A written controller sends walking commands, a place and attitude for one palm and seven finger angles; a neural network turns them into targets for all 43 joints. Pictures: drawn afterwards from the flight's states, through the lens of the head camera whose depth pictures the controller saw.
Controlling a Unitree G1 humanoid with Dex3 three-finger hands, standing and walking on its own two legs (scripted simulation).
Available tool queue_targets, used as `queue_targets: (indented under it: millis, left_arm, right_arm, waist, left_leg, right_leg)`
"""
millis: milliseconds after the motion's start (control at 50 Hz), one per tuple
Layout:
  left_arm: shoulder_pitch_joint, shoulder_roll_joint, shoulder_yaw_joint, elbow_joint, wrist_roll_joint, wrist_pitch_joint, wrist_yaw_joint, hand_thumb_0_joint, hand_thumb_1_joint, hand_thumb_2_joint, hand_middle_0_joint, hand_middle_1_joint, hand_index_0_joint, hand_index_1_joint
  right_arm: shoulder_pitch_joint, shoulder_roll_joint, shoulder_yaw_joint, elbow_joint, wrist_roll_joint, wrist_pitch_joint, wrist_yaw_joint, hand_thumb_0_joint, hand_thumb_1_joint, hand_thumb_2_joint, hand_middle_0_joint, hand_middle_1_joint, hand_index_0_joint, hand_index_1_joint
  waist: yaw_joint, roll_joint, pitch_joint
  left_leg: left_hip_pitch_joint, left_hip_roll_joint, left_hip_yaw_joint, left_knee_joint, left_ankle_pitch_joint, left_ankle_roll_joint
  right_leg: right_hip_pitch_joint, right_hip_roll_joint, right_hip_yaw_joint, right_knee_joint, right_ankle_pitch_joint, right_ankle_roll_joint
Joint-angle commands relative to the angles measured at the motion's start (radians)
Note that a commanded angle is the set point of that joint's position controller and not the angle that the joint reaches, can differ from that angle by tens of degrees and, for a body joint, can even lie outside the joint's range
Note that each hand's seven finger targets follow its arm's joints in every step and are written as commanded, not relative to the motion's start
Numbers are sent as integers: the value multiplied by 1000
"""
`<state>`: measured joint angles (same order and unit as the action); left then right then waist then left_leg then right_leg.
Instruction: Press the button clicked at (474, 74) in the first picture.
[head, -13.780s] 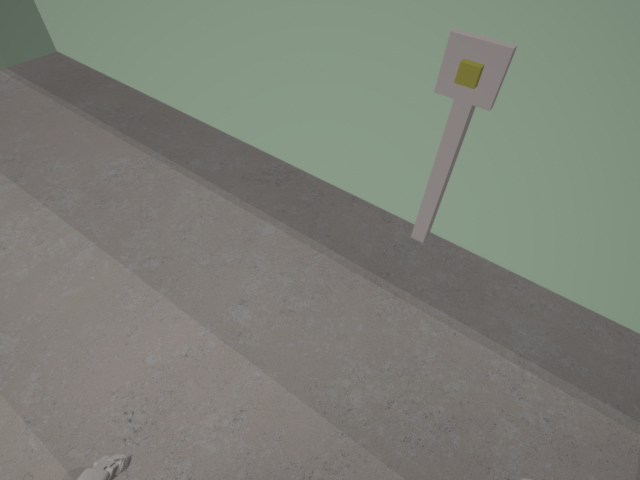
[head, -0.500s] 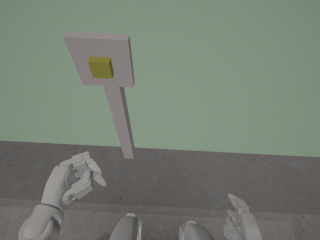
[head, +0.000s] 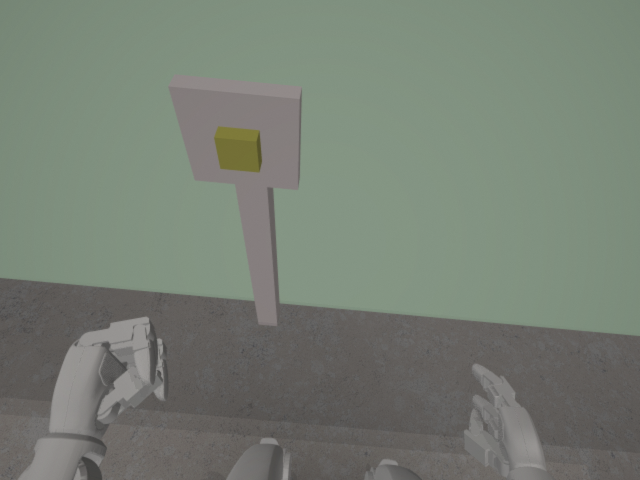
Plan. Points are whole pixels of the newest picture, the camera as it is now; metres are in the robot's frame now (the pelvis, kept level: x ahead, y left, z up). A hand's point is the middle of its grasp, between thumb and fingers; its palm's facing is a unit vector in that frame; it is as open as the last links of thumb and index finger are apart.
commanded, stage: raise the hand and make a fist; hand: left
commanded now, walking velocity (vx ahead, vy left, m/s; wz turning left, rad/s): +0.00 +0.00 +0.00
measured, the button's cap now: (239, 148) +0.56 +0.17 +0.06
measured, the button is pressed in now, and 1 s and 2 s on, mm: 0 0 0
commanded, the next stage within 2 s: aim a knuckle at the button in 0.76 s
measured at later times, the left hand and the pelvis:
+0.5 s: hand (160, 366) +0.23 +0.19 +0.05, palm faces -0.04 -1.00 -0.02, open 3.1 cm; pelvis +0.00 -0.01 +0.01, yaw +0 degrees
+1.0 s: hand (182, 361) +0.23 +0.17 +0.05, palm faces +0.00 -1.00 -0.05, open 3.1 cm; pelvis +0.00 -0.03 +0.00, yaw +1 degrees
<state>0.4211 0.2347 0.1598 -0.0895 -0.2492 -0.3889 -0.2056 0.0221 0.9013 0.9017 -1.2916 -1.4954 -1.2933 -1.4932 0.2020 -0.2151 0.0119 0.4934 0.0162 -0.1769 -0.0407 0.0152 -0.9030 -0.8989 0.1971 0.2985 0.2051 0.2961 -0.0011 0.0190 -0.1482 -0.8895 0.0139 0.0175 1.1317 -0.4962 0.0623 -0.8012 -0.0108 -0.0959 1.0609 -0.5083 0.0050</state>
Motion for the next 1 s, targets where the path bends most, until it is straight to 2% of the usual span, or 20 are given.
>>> queue_targets:
  millis: [0, 80, 100, 140, 260, 300, 360, 420, 500, 580, 600, 660, 720, 780, 800, 840, 880, 900, 940, 980]
  left_arm:
    - [-50, 87, 12, -100, 6, -7, -44, 0, 900, 900, -1300, -1500, -1300, -1500]
    - [-86, 150, 83, -187, -19, 3, -71, 0, 900, 900, -1300, -1500, -1300, -1500]
    - [-90, 170, 104, -199, -26, 1, -69, 0, 900, 900, -1300, -1500, -1300, -1500]
    - [-86, 168, 126, -241, -42, -15, -57, 0, 900, 900, -1300, -1500, -1300, -1500]
    - [-93, 131, 95, -133, -41, -21, -65, 0, 900, 900, -1300, -1500, -1300, -1500]
    - [-98, 140, 94, -86, -42, 1, -88, 0, 900, 900, -1300, -1500, -1300, -1500]
    - [-95, 166, 123, -97, -61, 25, -120, 0, 900, 900, -1300, -1500, -1300, -1500]
    - [-93, 179, 150, -139, -85, 15, -120, 0, 900, 900, -1300, -1500, -1300, -1500]
    - [-105, 184, 160, -143, -83, -27, -84, 0, 900, 900, -1300, -1500, -1300, -1500]
    - [-93, 153, 125, -94, -60, -42, -75, 0, 900, 900, -1300, -1500, -1300, -1500]
    - [-101, 154, 121, -80, -61, -36, -80, 0, 900, 900, -1300, -1500, -1300, -1500]
    - [-93, 160, 116, -100, -55, -26, -94, 0, 900, 900, -1300, -1500, -1300, -1500]
    - [-107, 186, 138, -127, -66, -27, -96, 0, 900, 900, -1300, -1500, -1300, -1500]
    - [-105, 170, 146, -113, -78, -41, -86, 0, 900, 900, -1300, -1500, -1300, -1500]
    - [-122, 175, 144, -104, -78, -46, -86, 0, 900, 900, -1300, -1500, -1300, -1500]
    - [-128, 157, 134, -90, -79, -55, -88, 0, 900, 900, -1300, -1500, -1300, -1500]
    - [-194, 144, 102, -76, -66, -60, -89, 0, 900, 900, -1300, -1500, -1300, -1500]
    - [-244, 142, 83, -56, -63, -58, -94, 0, 900, 900, -1300, -1500, -1300, -1500]
    - [-300, 158, 87, -20, -50, -55, -98, 0, 900, 900, -1300, -1500, -1300, -1500]
    - [-354, 172, 94, -9, -46, -52, -99, 0, 900, 900, -1300, -1500, -1300, -1500]
  right_arm:
    - [6, -166, -54, -144, 4, -25, -9, 0, -900, -900, 200, 300, 200, 300]
    - [16, -165, -52, -166, 8, -25, -14, 0, -900, -900, 200, 300, 200, 300]
    - [13, -164, -48, -165, 6, -25, -14, 0, -900, -900, 200, 300, 200, 300]
    - [14, -152, -46, -162, 5, -28, -15, 0, -900, -900, 200, 300, 200, 300]
    - [13, -160, -40, -134, 6, -30, -10, 0, -900, -900, 200, 300, 200, 300]
    - [10, -169, -42, -137, 9, -31, -13, 0, -900, -900, 200, 300, 200, 300]
    - [18, -173, -46, -145, 15, -37, -18, 0, -900, -900, 200, 300, 200, 300]
    - [8, -164, -46, -148, 15, -44, -17, 0, -900, -900, 200, 300, 200, 300]
    - [7, -159, -46, -132, 9, -50, -15, 0, -900, -900, 200, 300, 200, 300]
    - [11, -160, -48, -124, 11, -48, -10, 0, -900, -900, 200, 300, 200, 300]
    - [13, -162, -48, -126, 9, -45, -9, 0, -900, -900, 200, 300, 200, 300]
    - [13, -165, -50, -136, 14, -44, -11, 0, -900, -900, 200, 300, 200, 300]
    - [8, -160, -49, -140, 15, -43, -16, 0, -900, -900, 200, 300, 200, 300]
    - [7, -152, -45, -133, 14, -45, -22, 0, -900, -900, 200, 300, 200, 300]
    - [4, -154, -43, -129, 12, -44, -23, 0, -900, -900, 200, 300, 200, 300]
    - [4, -152, -43, -124, 14, -46, -22, 0, -900, -900, 200, 300, 200, 300]
    - [8, -159, -40, -113, 13, -51, -23, 0, -900, -900, 200, 300, 200, 300]
    - [15, -163, -36, -107, 10, -52, -24, 0, -900, -900, 200, 300, 200, 300]
    - [15, -168, -36, -96, 12, -56, -28, 0, -900, -900, 200, 300, 200, 300]
    - [20, -171, -37, -90, 13, -63, -32, 0, -900, -900, 200, 300, 200, 300]
  waist:
    - [-27, 50, -111]
    - [1, 87, -214]
    - [7, 94, -215]
    - [16, 109, -248]
    - [-14, 91, -154]
    - [-19, 50, -139]
    - [-6, 48, -200]
    - [10, 47, -225]
    - [6, 57, -179]
    - [-7, 83, -138]
    - [-12, 44, -133]
    - [-6, 73, -170]
    - [-5, 50, -189]
    - [-5, 31, -168]
    - [-11, 11, -156]
    - [-14, 22, -144]
    - [-32, 48, -142]
    - [-47, 22, -131]
    - [-49, 47, -131]
    - [-46, 37, -173]
  left_leg:
    - [228, 16, -131, -233, 212, -64]
    - [299, 12, -126, -242, 280, -74]
    - [306, 13, -132, -243, 296, -78]
    - [342, 14, -129, -245, 343, -82]
    - [270, 10, -126, -242, 252, -75]
    - [238, 7, -123, -243, 207, -62]
    - [257, -1, -102, -245, 243, -55]
    - [263, -7, -89, -236, 279, -52]
    - [238, -7, -83, -222, 260, -49]
    - [221, -6, -79, -223, 213, -50]
    - [203, -6, -82, -220, 202, -45]
    - [224, -9, -74, -224, 212, -42]
    - [218, -12, -67, -216, 209, -38]
    - [201, -13, -62, -207, 205, -37]
    - [187, -12, -67, -199, 199, -36]
    - [183, -14, -63, -196, 188, -36]
    - [183, -12, -64, -182, 178, -35]
    - [167, -10, -68, -170, 172, -32]
    - [160, -9, -69, -167, 145, -33]
    - [170, -9, -68, -164, 155, -31]
  right_leg:
    - [-13, 52, -13, -108, 148, -37]
    - [47, 50, -7, -121, 184, -39]
    - [53, 57, -6, -115, 189, -43]
    - [69, 55, -8, -118, 210, -43]
    - [32, 55, -12, -130, 167, -39]
    - [41, 57, -7, -141, 151, -39]
    - [101, 51, 4, -163, 185, -37]
    - [139, 52, 13, -165, 215, -38]
    - [115, 53, 21, -161, 196, -40]
    - [79, 46, 22, -166, 159, -38]
    - [85, 50, 24, -167, 151, -37]
    - [105, 45, 33, -176, 165, -35]
    - [131, 44, 47, -186, 165, -32]
    - [134, 42, 53, -193, 161, -29]
    - [129, 46, 55, -190, 150, -30]
    - [119, 41, 60, -194, 141, -28]
    - [80, 39, 61, -186, 136, -26]
    - [69, 42, 62, -178, 128, -27]
    - [45, 37, 69, -182, 96, -27]
    - [58, 34, 73, -179, 107, -26]
